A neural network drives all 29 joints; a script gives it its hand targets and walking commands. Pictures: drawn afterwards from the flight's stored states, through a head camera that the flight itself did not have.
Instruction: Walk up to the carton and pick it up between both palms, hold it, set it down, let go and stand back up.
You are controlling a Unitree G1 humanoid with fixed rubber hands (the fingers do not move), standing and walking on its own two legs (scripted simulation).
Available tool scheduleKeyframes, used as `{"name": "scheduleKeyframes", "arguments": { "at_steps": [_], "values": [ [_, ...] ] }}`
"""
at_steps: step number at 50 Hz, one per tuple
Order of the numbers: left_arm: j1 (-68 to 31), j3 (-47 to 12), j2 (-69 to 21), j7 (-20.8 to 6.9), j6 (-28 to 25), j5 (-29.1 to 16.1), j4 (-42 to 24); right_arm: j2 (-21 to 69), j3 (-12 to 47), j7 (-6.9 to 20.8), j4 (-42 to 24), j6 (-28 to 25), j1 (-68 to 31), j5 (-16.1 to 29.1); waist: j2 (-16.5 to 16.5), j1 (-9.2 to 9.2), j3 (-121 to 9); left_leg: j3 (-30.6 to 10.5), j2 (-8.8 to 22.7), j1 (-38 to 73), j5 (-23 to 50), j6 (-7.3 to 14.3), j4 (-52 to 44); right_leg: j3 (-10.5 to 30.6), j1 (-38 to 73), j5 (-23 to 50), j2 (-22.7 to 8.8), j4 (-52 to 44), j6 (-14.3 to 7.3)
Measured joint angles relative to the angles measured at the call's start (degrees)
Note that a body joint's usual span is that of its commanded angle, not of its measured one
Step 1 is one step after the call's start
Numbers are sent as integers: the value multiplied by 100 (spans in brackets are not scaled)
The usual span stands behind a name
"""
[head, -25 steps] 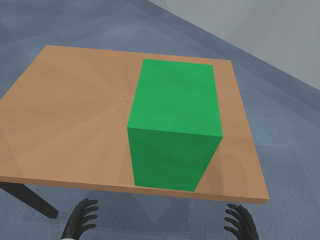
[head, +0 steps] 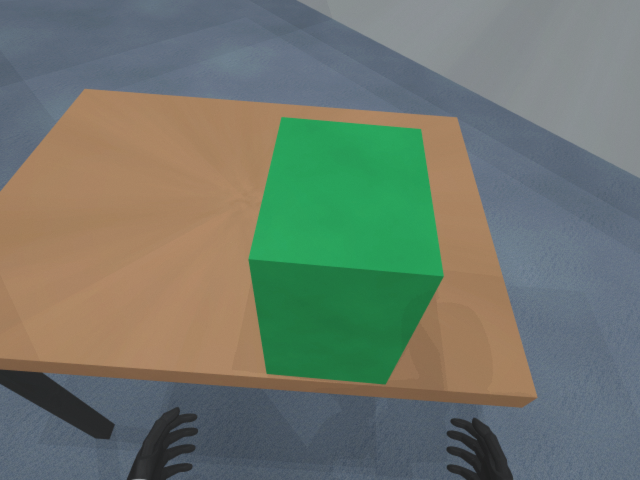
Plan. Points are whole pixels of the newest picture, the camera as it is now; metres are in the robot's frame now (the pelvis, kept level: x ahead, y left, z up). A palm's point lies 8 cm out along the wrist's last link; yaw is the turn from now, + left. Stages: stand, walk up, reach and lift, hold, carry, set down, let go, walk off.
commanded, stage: set down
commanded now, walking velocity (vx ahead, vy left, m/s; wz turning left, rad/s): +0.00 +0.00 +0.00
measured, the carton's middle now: (337, 261) +0.39 -0.01 +0.05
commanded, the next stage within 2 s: let go in 0.42 s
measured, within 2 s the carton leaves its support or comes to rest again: neither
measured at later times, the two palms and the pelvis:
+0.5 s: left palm (151, 477) +0.16 +0.21 -0.09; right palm out of the picture +0.16 -0.22 -0.09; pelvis +0.01 +0.00 +0.00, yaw +0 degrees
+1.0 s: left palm (151, 473) +0.16 +0.21 -0.10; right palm out of the picture +0.16 -0.23 -0.10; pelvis +0.01 +0.00 +0.00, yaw +0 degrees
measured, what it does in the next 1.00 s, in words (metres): stands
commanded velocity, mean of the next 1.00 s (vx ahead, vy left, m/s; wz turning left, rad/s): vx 0.00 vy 0.00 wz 0.00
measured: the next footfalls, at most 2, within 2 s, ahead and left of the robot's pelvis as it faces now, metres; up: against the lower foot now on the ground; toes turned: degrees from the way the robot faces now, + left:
none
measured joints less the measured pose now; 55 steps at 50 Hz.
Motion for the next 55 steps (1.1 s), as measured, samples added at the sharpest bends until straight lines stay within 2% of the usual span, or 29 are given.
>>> {"name": "scheduleKeyframes", "arguments": {
  "at_steps": [21, 48, 55],
  "values": [
    [-141, 0, 0, 0, 0, 0, 367, -247, 0, 340, 1104, -372, -412, -1, 1, -21, 23, 1, 0, 0, -53, 0, 0, 0, 0, -54, 0, 0, 0],
    [-145, 0, 0, 0, -28, 0, 433, -386, 0, 393, 1271, -615, -447, -1, 1, -48, 24, 3, 1, 1, -98, 0, 0, 0, 0, -96, 0, 0, 0],
    [-14, 2, 184, -1, -500, 1, 1207, -663, -2, 210, 1278, 516, -330, -13, 0, -57, -360, 7, 1, 3, -163, 6, 28, 3, 14, -145, 0, 0, 0]
  ]
}}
